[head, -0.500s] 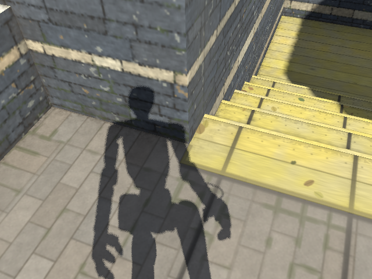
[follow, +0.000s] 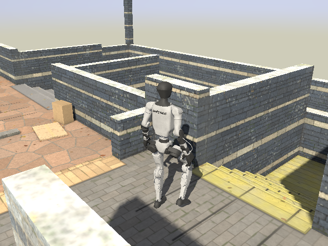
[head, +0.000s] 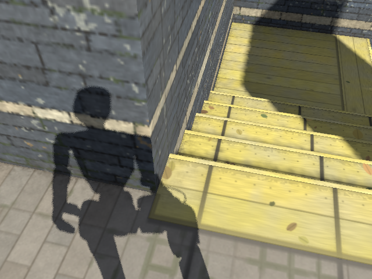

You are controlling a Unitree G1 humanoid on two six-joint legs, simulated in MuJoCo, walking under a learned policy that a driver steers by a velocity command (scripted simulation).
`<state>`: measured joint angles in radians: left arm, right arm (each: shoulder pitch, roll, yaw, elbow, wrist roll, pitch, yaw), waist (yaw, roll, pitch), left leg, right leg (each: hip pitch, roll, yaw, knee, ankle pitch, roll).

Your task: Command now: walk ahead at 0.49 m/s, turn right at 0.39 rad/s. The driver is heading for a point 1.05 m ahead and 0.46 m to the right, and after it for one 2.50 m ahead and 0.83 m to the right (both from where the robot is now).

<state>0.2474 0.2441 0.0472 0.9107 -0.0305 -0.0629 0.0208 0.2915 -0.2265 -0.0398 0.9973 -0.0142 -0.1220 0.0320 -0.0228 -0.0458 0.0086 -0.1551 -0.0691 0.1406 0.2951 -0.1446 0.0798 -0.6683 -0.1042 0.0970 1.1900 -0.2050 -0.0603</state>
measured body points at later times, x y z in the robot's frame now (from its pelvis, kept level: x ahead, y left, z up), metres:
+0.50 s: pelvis +0.28 -0.10 -0.01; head +0.31 -0.12 +0.44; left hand +0.43 +0.13 -0.13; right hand +0.33 -0.38 -0.13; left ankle +0.27 +0.07 -0.63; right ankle +0.30 -0.18 -0.74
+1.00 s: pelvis +0.57 -0.14 +0.00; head +0.58 -0.16 +0.45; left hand +0.79 +0.02 -0.12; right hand +0.51 -0.39 -0.13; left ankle +0.63 -0.07 -0.74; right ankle +0.48 -0.25 -0.65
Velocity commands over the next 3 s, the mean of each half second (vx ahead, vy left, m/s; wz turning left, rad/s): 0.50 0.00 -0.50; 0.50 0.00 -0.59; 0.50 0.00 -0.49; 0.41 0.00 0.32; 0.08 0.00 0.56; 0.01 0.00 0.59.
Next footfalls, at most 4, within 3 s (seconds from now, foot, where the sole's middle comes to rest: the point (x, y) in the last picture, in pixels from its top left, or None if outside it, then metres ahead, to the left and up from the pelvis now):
0.34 right None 0.34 -0.19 -0.78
0.80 left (211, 239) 0.67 -0.08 -0.78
1.36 right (308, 225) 0.72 -0.47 -0.78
2.04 left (276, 163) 1.17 -0.47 -0.95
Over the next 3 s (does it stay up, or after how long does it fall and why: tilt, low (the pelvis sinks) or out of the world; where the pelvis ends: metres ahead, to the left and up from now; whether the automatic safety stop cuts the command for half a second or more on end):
stays up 1.04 -0.58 -0.16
